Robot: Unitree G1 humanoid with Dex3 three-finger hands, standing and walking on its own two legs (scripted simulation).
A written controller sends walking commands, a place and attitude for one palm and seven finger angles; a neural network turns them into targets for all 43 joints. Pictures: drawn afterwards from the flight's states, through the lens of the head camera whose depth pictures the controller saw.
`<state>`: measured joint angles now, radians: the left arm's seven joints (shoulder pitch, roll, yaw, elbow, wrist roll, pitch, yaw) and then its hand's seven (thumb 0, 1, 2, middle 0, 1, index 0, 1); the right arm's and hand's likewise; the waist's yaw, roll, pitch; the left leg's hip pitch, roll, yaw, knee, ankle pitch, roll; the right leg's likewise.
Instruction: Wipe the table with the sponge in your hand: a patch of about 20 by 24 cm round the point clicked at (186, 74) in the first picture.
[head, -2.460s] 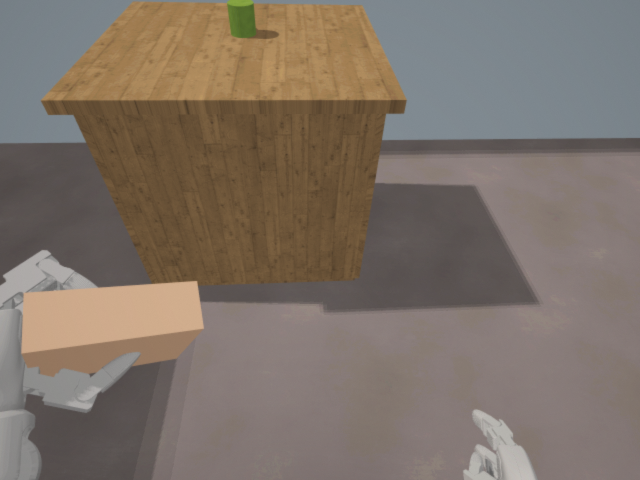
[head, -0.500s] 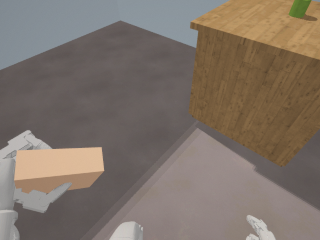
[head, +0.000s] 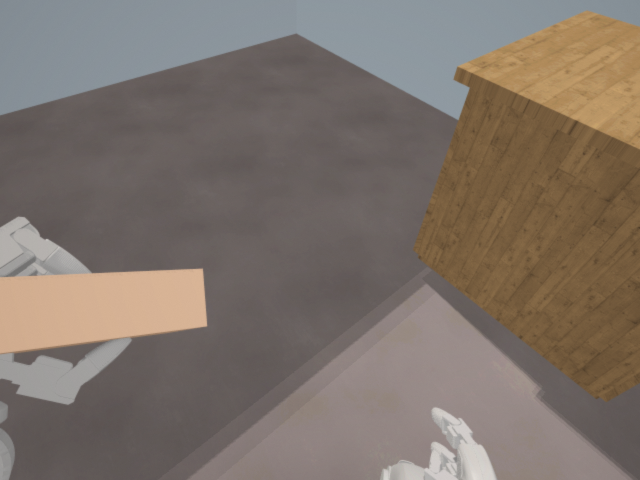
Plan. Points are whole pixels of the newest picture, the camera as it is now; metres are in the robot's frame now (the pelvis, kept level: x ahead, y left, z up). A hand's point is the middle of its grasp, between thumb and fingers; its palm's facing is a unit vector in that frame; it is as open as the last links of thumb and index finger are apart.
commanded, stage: walk to a spot facing it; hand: left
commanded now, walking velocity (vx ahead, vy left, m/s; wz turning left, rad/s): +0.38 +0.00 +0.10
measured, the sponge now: (132, 309) +0.22 +0.19 +0.18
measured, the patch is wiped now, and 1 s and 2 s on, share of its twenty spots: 0.00 0.00 0.00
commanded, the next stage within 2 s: none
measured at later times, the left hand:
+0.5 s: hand (181, 215) +0.32 +0.18 +0.19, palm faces +0.45 -0.70 -0.55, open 9.1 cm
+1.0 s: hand (167, 160) +0.40 +0.22 +0.20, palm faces +0.62 -0.62 -0.48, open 9.1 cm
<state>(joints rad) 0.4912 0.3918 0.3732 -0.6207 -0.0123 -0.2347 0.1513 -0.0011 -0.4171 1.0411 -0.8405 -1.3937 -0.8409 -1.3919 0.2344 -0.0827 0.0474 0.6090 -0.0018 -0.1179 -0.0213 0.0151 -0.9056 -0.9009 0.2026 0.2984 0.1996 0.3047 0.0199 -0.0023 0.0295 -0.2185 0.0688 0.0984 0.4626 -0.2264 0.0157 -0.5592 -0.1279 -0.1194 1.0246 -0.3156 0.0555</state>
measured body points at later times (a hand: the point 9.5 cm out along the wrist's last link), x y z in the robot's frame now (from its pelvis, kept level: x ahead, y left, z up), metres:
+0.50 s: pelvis +0.14 -0.07 +0.00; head +0.17 -0.10 +0.45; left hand +0.29 +0.21 +0.22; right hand +0.31 -0.33 -0.10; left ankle +0.21 +0.09 -0.68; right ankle +0.09 -0.13 -0.74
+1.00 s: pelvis +0.28 -0.07 +0.00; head +0.30 -0.07 +0.45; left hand +0.36 +0.25 +0.22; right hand +0.49 -0.21 -0.10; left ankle +0.29 +0.06 -0.74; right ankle +0.37 -0.22 -0.70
